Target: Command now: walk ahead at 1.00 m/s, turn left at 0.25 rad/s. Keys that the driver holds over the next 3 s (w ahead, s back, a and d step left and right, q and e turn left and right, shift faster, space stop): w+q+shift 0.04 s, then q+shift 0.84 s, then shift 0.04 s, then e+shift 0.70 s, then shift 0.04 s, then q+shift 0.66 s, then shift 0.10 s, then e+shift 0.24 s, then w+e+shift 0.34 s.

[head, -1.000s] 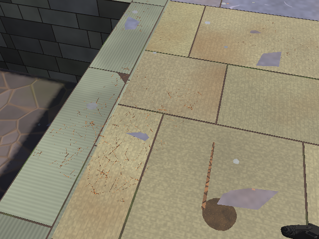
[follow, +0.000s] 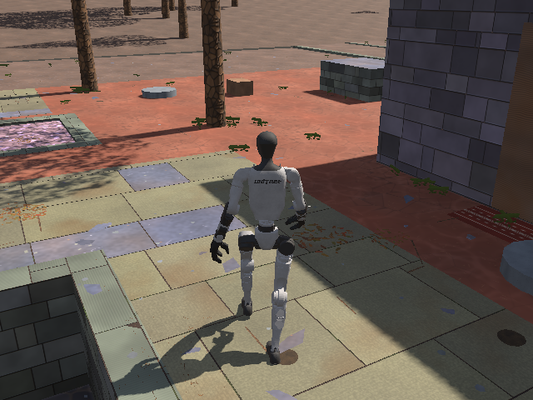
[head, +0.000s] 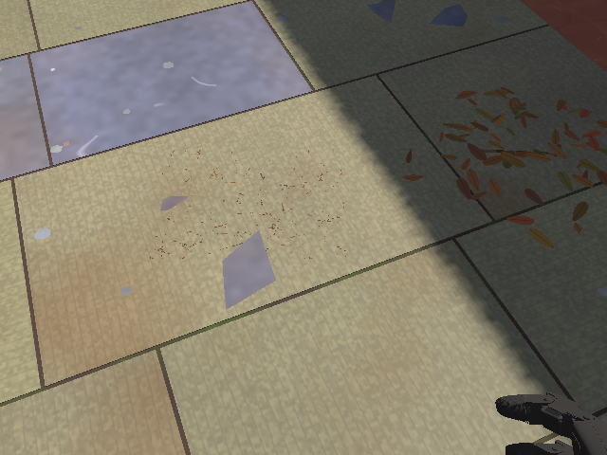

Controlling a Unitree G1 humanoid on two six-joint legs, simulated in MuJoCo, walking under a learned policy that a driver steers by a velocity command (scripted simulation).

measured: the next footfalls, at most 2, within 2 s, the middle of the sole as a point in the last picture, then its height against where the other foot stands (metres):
left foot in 0.06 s outside the picture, level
right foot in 0.46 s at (337, 395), level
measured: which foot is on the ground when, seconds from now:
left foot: up 0.00-0.04, down 0.06-0.46, up 0.48-0.86, down 0.88-1.00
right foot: down 0.00-0.04, up 0.06-0.44, down 0.46-0.88, up 0.90-1.00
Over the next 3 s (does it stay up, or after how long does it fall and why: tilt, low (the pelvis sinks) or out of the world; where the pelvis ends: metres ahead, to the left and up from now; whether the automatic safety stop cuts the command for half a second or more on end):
stays up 0.50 0.10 0.02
